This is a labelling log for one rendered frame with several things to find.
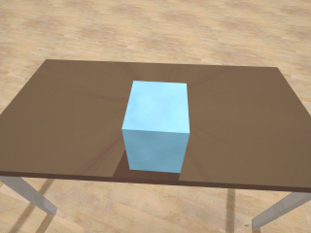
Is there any carton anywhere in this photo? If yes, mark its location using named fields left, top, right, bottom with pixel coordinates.
left=121, top=81, right=190, bottom=173

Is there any table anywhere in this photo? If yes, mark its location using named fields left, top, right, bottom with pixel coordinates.
left=0, top=59, right=311, bottom=228

